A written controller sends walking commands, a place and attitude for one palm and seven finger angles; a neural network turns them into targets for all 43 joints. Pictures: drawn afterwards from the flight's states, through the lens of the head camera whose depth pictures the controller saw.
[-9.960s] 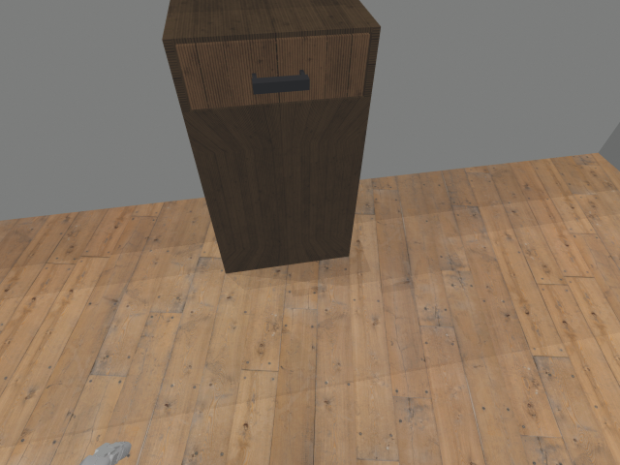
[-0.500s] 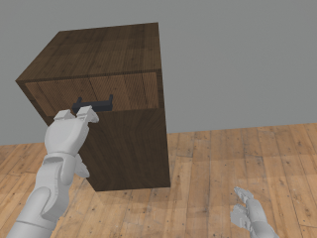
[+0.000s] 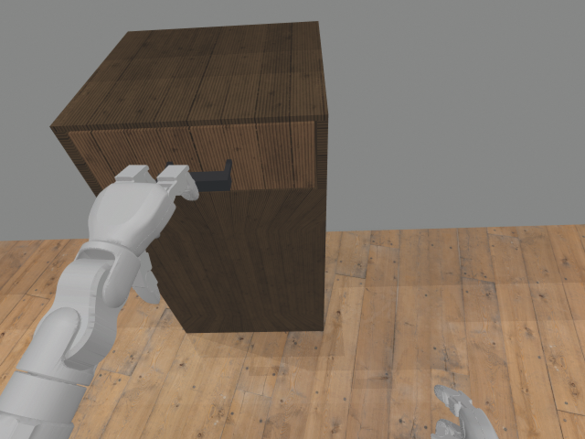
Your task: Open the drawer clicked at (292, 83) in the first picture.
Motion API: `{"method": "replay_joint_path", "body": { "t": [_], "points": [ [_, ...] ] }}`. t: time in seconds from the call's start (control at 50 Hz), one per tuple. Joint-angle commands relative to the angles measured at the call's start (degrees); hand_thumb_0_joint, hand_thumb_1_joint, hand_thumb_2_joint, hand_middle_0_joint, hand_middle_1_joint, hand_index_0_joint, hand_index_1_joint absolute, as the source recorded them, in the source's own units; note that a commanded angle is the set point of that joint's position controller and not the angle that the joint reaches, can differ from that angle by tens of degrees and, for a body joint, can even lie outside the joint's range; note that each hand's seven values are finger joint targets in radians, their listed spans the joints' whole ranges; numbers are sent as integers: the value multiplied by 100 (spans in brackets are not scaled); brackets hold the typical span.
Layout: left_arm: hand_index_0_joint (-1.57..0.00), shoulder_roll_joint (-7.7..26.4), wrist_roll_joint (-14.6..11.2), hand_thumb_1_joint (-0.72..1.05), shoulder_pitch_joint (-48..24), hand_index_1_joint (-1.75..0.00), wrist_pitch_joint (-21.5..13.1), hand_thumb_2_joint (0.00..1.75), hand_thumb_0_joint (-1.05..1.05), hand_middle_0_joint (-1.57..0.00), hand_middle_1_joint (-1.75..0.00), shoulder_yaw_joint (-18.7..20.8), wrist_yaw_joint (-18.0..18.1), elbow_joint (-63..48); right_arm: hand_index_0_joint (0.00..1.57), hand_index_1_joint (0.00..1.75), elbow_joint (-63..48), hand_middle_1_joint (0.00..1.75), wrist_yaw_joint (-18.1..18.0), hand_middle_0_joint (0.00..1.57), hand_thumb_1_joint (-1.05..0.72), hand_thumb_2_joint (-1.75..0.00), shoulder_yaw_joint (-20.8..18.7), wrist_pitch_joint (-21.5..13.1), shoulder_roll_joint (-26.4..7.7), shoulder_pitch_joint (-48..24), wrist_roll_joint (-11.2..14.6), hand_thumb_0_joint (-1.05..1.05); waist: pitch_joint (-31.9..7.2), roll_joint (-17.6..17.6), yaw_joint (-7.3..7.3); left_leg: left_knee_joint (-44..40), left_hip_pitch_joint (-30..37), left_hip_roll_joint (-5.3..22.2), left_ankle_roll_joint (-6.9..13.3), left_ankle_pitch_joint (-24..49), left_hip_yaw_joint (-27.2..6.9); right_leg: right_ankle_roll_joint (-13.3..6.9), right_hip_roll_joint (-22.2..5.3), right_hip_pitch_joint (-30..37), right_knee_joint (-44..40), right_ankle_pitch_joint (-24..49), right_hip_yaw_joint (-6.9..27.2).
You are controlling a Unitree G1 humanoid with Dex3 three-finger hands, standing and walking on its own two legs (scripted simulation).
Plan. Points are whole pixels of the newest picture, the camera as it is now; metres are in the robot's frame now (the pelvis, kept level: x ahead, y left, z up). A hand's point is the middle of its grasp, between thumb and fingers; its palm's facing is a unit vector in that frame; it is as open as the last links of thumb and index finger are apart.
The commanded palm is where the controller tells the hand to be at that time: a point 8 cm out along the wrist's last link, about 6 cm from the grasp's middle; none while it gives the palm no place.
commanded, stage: raise the hand with hooked fingers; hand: left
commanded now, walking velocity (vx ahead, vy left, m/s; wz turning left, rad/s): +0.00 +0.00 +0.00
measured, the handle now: (196, 173) +0.54 +0.28 +0.03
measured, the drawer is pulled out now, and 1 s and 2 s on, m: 0.00 0.00 0.00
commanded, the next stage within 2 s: move the hooked fingers above the handle in 0.08 s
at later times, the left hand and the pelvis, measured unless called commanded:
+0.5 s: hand (162, 215) +0.34 +0.23 +0.14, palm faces +0.09 -0.01 -1.00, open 13.8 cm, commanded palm +0.32 +0.24 +0.19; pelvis +0.01 -0.04 +0.00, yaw +1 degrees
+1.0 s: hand (160, 191) +0.40 +0.27 +0.12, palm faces +0.05 +0.02 -1.00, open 13.8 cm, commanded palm +0.38 +0.26 +0.17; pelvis +0.01 -0.04 -0.01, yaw +0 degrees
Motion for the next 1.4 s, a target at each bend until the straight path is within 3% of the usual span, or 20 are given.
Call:
{"method": "replay_joint_path", "body": {
  "t": [0.0,0.12,0.18,0.3,0.42,0.52,0.56,0.62,0.68,0.72,0.82,0.9,0.96,1.02,1.12,1.16,1.22,1.26,1.34,1.38],
  "points": [
    [-30,1251,-60,-50,-2054,-120,19,30,0,-30,-120,1222,653,-983,20,30,-813,30,10,20,-90,-90,-249,-329,-559,-887,27,0,-1588,181,90,-291,191,555,-663,2611,-247,-372,131,677,-50,911,-335],
    [-30,717,-16,-50,-1730,-120,589,30,0,-30,-120,577,361,-631,20,30,-925,30,45,20,-90,-90,-255,-221,-628,-1070,115,0,-1636,-181,-48,-254,94,525,-544,2327,-43,-338,119,713,-63,958,-330],
    [-30,957,49,-50,-1783,-120,590,30,0,-30,-120,599,170,-798,20,30,-942,30,-12,20,-90,-90,-230,-153,-664,-1060,68,0,-1730,-455,-78,-252,44,476,-444,2236,27,-315,77,898,-69,1090,-323],
    [-30,1606,158,-50,-2595,-120,101,30,0,-30,-120,1153,277,-190,20,30,-838,30,-244,20,-90,-90,-131,-142,-599,-980,43,0,-1454,-480,-83,-267,-299,359,-280,1471,120,-298,64,887,-142,778,-255],
    [-30,1962,42,-50,-2724,-120,-226,30,0,-30,-120,1604,550,238,20,30,-784,30,-309,20,-90,-90,-210,-164,-577,-878,42,0,-1948,84,-15,-56,-398,234,-295,1795,207,-297,36,1276,-53,1375,-90],
    [-30,1559,14,-50,-2524,-120,-37,30,0,-30,-120,1097,308,1230,20,30,-779,30,-360,20,-90,-90,-252,-70,-694,-780,102,0,-1513,-570,-239,41,-753,250,-239,1576,319,-208,8,1051,-42,1562,-107],
    [-30,1666,4,-50,-2695,-120,-55,30,0,-30,-120,1016,149,1447,20,30,-780,30,-418,20,-90,-90,-257,-34,-754,-717,110,0,-1450,-736,-305,64,-836,258,-200,1377,340,-160,-32,970,-26,1497,-94],
    [-30,1708,-15,-50,-3360,-120,-385,30,0,-30,-120,906,27,1147,20,30,-857,30,-483,20,-90,-90,-296,-61,-765,-647,94,0,-1892,-553,-366,195,-739,203,-149,1357,304,-141,-43,1021,57,1549,-39],
    [-30,2113,3,-50,-3661,-120,-858,30,0,-30,-120,1292,134,1036,20,30,-803,30,-558,20,-90,-90,-352,-97,-724,-475,40,0,-2330,-401,-295,341,-723,137,-112,1456,260,-135,-66,1152,203,1775,34],
    [-30,2320,-1,-50,-3793,-120,-1077,30,0,-30,-120,1565,321,1197,20,30,-728,30,-573,20,-90,-90,-385,-105,-730,-347,30,0,-2266,-207,-282,391,-850,135,-130,1505,231,-171,-32,1050,240,1749,29],
    [-30,2624,47,-50,-3691,-120,-1112,30,0,-30,-120,2106,872,1811,20,30,-607,30,-505,20,-90,-90,-471,-80,-708,-162,55,0,-2380,-224,-123,452,-1101,171,-193,1802,268,-215,13,1047,412,1964,-14],
    [-30,2215,207,-50,-3631,-120,-657,30,0,-30,-120,1545,944,2571,20,30,-603,30,-436,20,-90,-90,-448,15,-767,-143,125,0,-2023,-224,-230,376,-1263,228,-240,1619,343,-230,41,696,392,1615,-113],
    [-30,1938,252,-50,-3844,-120,-420,30,0,-30,-120,1069,715,2833,20,30,-656,30,-447,20,-90,-90,-458,77,-857,-31,161,0,-2175,-495,-404,407,-1111,266,-180,1616,337,-211,51,630,381,1589,-154],
    [-30,1583,233,-50,-4451,-120,-552,30,0,-30,-120,597,459,2645,20,30,-729,30,-483,20,-90,-90,-491,86,-860,61,178,0,-2301,-503,-598,449,-842,290,-135,1529,225,-225,86,349,353,1270,-195],
    [-30,2040,282,-50,-5411,-120,-1160,30,0,-30,-120,934,518,2673,20,30,-551,30,-590,20,-90,-90,-507,56,-844,370,118,0,-2357,-282,-654,567,-669,302,-149,1581,83,-283,131,-47,414,1043,-205],
    [-30,2249,390,-50,-5529,-120,-1304,30,0,-30,-120,1192,738,3061,20,30,-454,30,-591,20,-90,-90,-515,34,-813,486,122,0,-2214,-156,-598,605,-750,330,-201,1656,39,-323,165,-294,509,946,-243],
    [-30,2644,498,-50,-5696,-120,-1354,30,0,-30,-120,1611,1093,3203,20,30,-409,30,-510,20,-90,-90,-526,2,-801,627,60,0,-2572,308,-405,660,-725,352,-397,2353,-6,-399,207,-257,678,1132,-322],
    [-30,2558,578,-50,-5433,-120,-1203,30,0,-30,-120,1656,1292,3444,20,30,-389,30,-427,20,-90,-90,-545,8,-742,664,35,0,-2815,396,-309,747,-607,406,-490,2929,-12,-395,219,-229,783,1355,-335],
    [-30,2165,623,-50,-5104,-120,-697,30,0,-30,-120,1249,1253,4151,20,30,-353,30,-294,20,-90,-90,-566,103,-861,763,47,0,-2770,-56,-418,792,-682,528,-518,3360,34,-331,229,-273,787,1547,-376],
    [-30,1736,622,-50,-5271,-120,-520,30,0,-30,-120,750,1057,4219,20,30,-349,30,-272,20,-90,-90,-592,156,-928,831,75,0,-2776,-276,-603,815,-560,578,-460,3313,46,-287,223,-424,727,1535,-368]
  ]
}}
